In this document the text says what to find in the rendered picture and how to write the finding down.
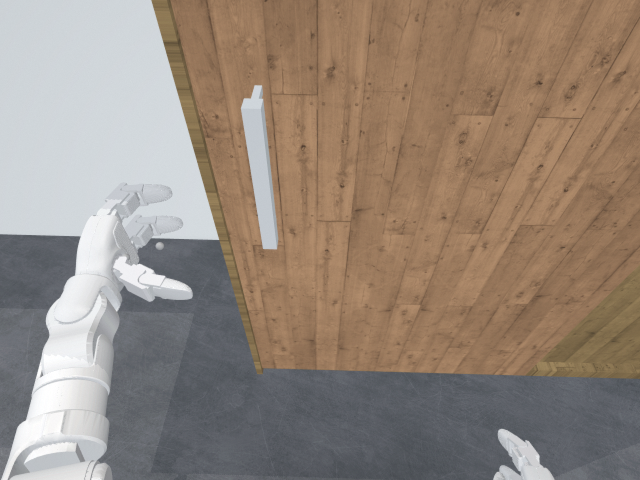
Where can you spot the wardrobe door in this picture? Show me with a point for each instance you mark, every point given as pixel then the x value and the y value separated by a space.
pixel 456 182
pixel 610 333

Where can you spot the left robot forearm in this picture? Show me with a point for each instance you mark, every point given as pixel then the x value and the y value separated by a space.
pixel 66 421

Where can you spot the handle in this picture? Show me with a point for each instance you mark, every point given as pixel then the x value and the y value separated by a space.
pixel 253 115

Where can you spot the right robot hand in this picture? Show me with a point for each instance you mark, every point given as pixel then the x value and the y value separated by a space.
pixel 524 457

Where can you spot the left robot upper arm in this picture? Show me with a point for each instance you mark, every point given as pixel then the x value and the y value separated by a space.
pixel 88 470

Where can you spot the left robot hand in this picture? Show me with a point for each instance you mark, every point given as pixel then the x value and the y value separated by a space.
pixel 104 240

